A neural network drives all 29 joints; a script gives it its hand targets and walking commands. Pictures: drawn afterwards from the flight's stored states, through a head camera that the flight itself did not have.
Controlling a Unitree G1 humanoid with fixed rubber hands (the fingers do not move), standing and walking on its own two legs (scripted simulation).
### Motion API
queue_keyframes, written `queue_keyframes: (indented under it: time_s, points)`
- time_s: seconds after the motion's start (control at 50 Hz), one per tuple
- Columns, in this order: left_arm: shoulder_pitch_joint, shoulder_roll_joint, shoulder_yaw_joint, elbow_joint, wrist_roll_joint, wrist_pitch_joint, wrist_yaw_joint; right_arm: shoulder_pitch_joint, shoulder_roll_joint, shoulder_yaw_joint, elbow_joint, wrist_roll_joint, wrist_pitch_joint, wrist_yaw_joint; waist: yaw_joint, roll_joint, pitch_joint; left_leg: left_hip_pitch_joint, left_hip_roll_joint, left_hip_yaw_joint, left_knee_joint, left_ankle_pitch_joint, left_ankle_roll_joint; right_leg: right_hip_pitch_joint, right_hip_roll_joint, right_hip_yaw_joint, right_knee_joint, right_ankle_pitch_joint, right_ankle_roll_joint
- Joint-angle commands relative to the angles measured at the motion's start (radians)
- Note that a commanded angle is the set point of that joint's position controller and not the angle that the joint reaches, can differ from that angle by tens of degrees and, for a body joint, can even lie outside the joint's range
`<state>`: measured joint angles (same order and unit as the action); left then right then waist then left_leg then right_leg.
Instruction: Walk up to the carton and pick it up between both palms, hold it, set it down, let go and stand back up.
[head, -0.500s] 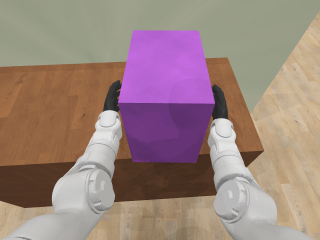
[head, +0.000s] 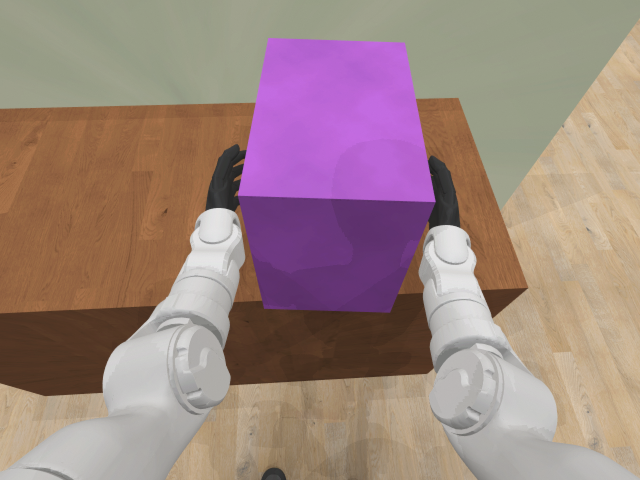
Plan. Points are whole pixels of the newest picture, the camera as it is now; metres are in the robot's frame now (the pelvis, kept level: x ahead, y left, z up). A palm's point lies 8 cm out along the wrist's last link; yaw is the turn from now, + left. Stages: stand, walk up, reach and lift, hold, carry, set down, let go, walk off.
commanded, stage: set down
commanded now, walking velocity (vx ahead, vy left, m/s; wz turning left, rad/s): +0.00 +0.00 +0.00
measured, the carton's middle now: (331, 181) +0.51 +0.01 +0.01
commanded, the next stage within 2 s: none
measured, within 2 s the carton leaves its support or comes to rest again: rests again in 0.16 s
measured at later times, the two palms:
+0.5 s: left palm (223, 212) +0.42 +0.15 +0.04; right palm (439, 225) +0.42 -0.13 +0.04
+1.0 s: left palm (224, 217) +0.42 +0.15 +0.03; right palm (439, 228) +0.42 -0.13 +0.03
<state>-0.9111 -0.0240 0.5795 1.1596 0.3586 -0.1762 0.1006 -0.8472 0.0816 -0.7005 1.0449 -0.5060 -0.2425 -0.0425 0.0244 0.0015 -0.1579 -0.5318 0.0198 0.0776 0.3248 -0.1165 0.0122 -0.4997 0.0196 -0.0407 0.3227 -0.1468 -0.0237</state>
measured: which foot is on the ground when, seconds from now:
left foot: down 0.00-1.00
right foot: down 0.00-1.00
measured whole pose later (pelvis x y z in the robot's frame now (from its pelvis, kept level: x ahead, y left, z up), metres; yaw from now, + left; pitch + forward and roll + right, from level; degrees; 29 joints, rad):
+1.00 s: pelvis +0.00 +0.00 +0.00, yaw +0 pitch +17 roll +0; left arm -0.85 -0.11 0.67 0.98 0.50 -0.17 0.06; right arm -0.82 0.15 -0.81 0.93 -0.60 -0.25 0.01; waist 0.02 -0.03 -0.08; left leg -0.50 0.02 0.08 0.32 -0.12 0.02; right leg -0.46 0.02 -0.04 0.31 -0.15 -0.02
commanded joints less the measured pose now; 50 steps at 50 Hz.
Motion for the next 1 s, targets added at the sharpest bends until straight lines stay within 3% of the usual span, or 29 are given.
queue_keyframes:
  time_s: [0.0,0.02,0.04,0.08,0.1,0.12,0.14,0.16,0.18,0.2,0.22,0.26,0.3,0.36,0.42,0.44,0.48,0.52,0.6,0.66,0.7,0.74,0.78,0.8,0.82,0.86,0.92,0.94,0.98]
  points:
    - [-0.639,-0.307,-0.174,-0.126,0.047,-0.06,-0.083,-0.587,0.386,0.216,-0.026,-0.045,-0.059,0.127,0.006,-0.006,-0.688,0.341,0.032,0.04,0.078,0.394,-0.009,0.367,-0.031,-0.043,0.079,0.492,0.047]
    - [-0.67,-0.349,-0.168,-0.084,0.051,-0.056,-0.094,-0.616,0.444,0.203,-0.018,-0.074,-0.049,0.131,-0.01,-0.032,-0.649,0.292,0.025,0.043,0.068,0.325,-0.005,0.38,-0.037,-0.042,0.078,0.459,0.046]
    - [-0.655,-0.349,-0.167,-0.124,0.053,-0.063,-0.104,-0.595,0.453,0.208,-0.039,-0.079,-0.047,0.137,0.005,-0.019,-0.682,0.272,0.023,0.043,0.047,0.285,0.0,0.412,-0.042,-0.039,0.077,0.459,0.048]
    - [-0.637,-0.385,-0.156,-0.127,0.08,-0.051,-0.104,-0.584,0.45,0.172,-0.035,-0.11,-0.055,0.147,0.005,0.011,-0.672,0.346,0.029,0.037,0.045,0.357,-0.006,0.391,-0.032,-0.053,0.069,0.437,0.054]
    - [-0.62,-0.37,-0.142,-0.12,0.095,-0.045,-0.103,-0.576,0.428,0.181,-0.032,-0.101,-0.057,0.148,0.025,-0.002,-0.681,0.347,0.03,0.043,0.064,0.393,-0.018,0.376,-0.032,-0.045,0.076,0.468,0.04]
    - [-0.604,-0.376,-0.167,-0.125,0.083,-0.044,-0.103,-0.587,0.419,0.185,-0.047,-0.103,-0.067,0.149,-0.009,0.005,-0.697,0.37,0.03,0.04,0.065,0.386,-0.012,0.346,-0.034,-0.056,0.064,0.458,0.049]
    - [-0.611,-0.384,-0.185,-0.164,0.079,-0.045,-0.099,-0.566,0.42,0.175,-0.036,-0.105,-0.072,0.151,0.002,0.035,-0.713,0.413,0.035,0.04,0.064,0.44,-0.02,0.329,-0.028,-0.062,0.048,0.43,0.05]
    - [-0.613,-0.406,-0.164,-0.103,0.092,-0.035,-0.1,-0.577,0.438,0.157,-0.002,-0.116,-0.058,0.155,0.0,-0.005,-0.613,0.4,0.042,0.038,0.072,0.406,-0.016,0.281,-0.021,-0.066,0.036,0.326,0.038]
    - [-0.622,-0.401,-0.177,-0.13,0.091,-0.035,-0.1,-0.584,0.426,0.175,-0.023,-0.114,-0.068,0.157,-0.019,0.011,-0.652,0.439,0.032,0.031,0.075,0.422,-0.022,0.272,-0.019,-0.066,0.035,0.357,0.041]
    - [-0.587,-0.431,-0.174,-0.144,0.102,-0.03,-0.104,-0.567,0.417,0.164,-0.025,-0.125,-0.065,0.159,0.004,-0.003,-0.67,0.446,0.041,0.026,0.07,0.426,-0.022,0.269,-0.022,-0.059,0.016,0.345,0.035]
    - [-0.559,-0.428,-0.161,-0.125,0.111,-0.02,-0.105,-0.551,0.419,0.152,-0.026,-0.132,-0.062,0.163,-0.002,0.004,-0.637,0.456,0.04,0.034,0.064,0.424,-0.022,0.28,-0.02,-0.067,0.014,0.341,0.039]
    - [-0.555,-0.403,-0.141,-0.154,0.138,-0.014,-0.106,-0.544,0.444,0.17,-0.036,-0.127,-0.064,0.17,0.03,0.012,-0.642,0.412,0.03,0.039,0.063,0.42,-0.014,0.336,-0.027,-0.05,0.037,0.423,0.043]
    - [-0.564,-0.422,-0.16,-0.143,0.119,-0.021,-0.104,-0.554,0.439,0.165,-0.051,-0.139,-0.074,0.168,0.007,0.005,-0.634,0.403,0.033,0.044,0.06,0.415,-0.016,0.336,-0.03,-0.064,0.04,0.409,0.052]
    - [-0.553,-0.429,-0.189,-0.188,0.128,-0.029,-0.089,-0.543,0.401,0.14,-0.041,-0.142,-0.089,0.165,-0.01,0.05,-0.68,0.511,0.047,0.022,0.092,0.507,-0.035,0.217,-0.016,-0.076,0.009,0.324,0.039]
    - [-0.541,-0.422,-0.155,-0.149,0.141,-0.02,-0.105,-0.537,0.429,0.145,-0.048,-0.155,-0.077,0.171,0.004,-0.016,-0.581,0.37,0.029,0.037,0.047,0.344,-0.006,0.328,-0.032,-0.068,0.023,0.359,0.047]
    - [-0.522,-0.406,-0.131,-0.142,0.157,-0.019,-0.112,-0.52,0.435,0.14,-0.036,-0.151,-0.071,0.171,0.02,-0.006,-0.565,0.338,0.026,0.048,0.029,0.285,0.003,0.37,-0.044,-0.048,0.034,0.373,0.045]
    - [-0.498,-0.387,-0.112,-0.151,0.148,-0.013,-0.11,-0.511,0.419,0.136,-0.075,-0.157,-0.065,0.169,0.025,-0.02,-0.574,0.302,0.016,0.046,0.027,0.277,0.008,0.426,-0.045,-0.038,0.047,0.4,0.056]
    - [-0.514,-0.379,-0.143,-0.181,0.136,-0.016,-0.11,-0.515,0.404,0.143,-0.078,-0.151,-0.063,0.16,0.003,-0.018,-0.594,0.299,0.022,0.038,0.015,0.271,0.012,0.434,-0.048,-0.041,0.042,0.417,0.064]
    - [-0.48,-0.387,-0.101,-0.177,0.152,-0.012,-0.097,-0.496,0.385,0.106,-0.072,-0.164,-0.056,0.159,-0.005,-0.015,-0.529,0.412,0.021,0.033,0.046,0.388,-0.002,0.292,-0.029,-0.064,0.012,0.334,0.057]
    - [-0.488,-0.388,-0.131,-0.199,0.157,-0.017,-0.096,-0.501,0.386,0.107,-0.085,-0.158,-0.061,0.162,-0.009,0.003,-0.558,0.446,0.033,0.024,0.065,0.414,-0.012,0.244,-0.019,-0.063,0.007,0.298,0.045]
    - [-0.497,-0.4,-0.126,-0.219,0.155,-0.019,-0.091,-0.488,0.386,0.098,-0.077,-0.155,-0.064,0.17,-0.004,0.022,-0.586,0.485,0.041,0.015,0.081,0.459,-0.018,0.213,-0.015,-0.067,0.008,0.277,0.036]
    - [-0.486,-0.398,-0.123,-0.196,0.161,-0.011,-0.099,-0.498,0.39,0.107,-0.107,-0.163,-0.062,0.173,0.015,0.005,-0.565,0.438,0.031,0.039,0.069,0.388,-0.004,0.258,-0.023,-0.068,0.003,0.258,0.041]
    - [-0.456,-0.373,-0.106,-0.205,0.171,-0.01,-0.102,-0.481,0.381,0.086,-0.089,-0.165,-0.053,0.165,0.002,-0.006,-0.534,0.411,0.017,0.043,0.046,0.336,0.001,0.294,-0.03,-0.059,0.015,0.3,0.055]
    - [-0.424,-0.364,-0.069,-0.201,0.189,-0.007,-0.105,-0.437,0.365,0.095,-0.098,-0.182,-0.047,0.162,0.034,-0.003,-0.521,0.376,0.016,0.05,0.034,0.319,0.006,0.352,-0.038,-0.047,0.011,0.324,0.053]
    - [-0.43,-0.345,-0.073,-0.225,0.187,-0.009,-0.1,-0.45,0.362,0.079,-0.108,-0.175,-0.044,0.159,0.006,-0.009,-0.524,0.35,0.011,0.04,0.03,0.309,0.012,0.358,-0.035,-0.039,0.018,0.326,0.055]
    - [-0.414,-0.3,-0.08,-0.248,0.18,-0.016,-0.09,-0.427,0.299,0.074,-0.114,-0.161,-0.051,0.146,0.012,0.003,-0.552,0.359,0.011,0.045,0.041,0.327,0.006,0.355,-0.035,-0.039,0.023,0.325,0.053]
    - [-0.436,-0.258,-0.078,-0.238,0.157,-0.019,-0.082,-0.423,0.29,0.081,-0.116,-0.135,-0.022,0.128,0.006,-0.046,-0.512,0.339,0.014,0.044,0.039,0.285,0.011,0.354,-0.035,-0.036,0.013,0.305,0.051]
    - [-0.433,-0.274,-0.077,-0.253,0.165,-0.024,-0.076,-0.423,0.285,0.068,-0.126,-0.13,-0.027,0.127,0.0,-0.002,-0.537,0.363,0.009,0.033,0.048,0.298,0.007,0.336,-0.025,-0.039,0.023,0.298,0.052]
    - [-0.443,-0.274,-0.081,-0.231,0.156,-0.027,-0.065,-0.436,0.278,0.079,-0.127,-0.115,-0.025,0.128,-0.005,-0.005,-0.515,0.381,0.014,0.033,0.068,0.359,-0.005,0.265,-0.025,-0.041,0.01,0.276,0.043]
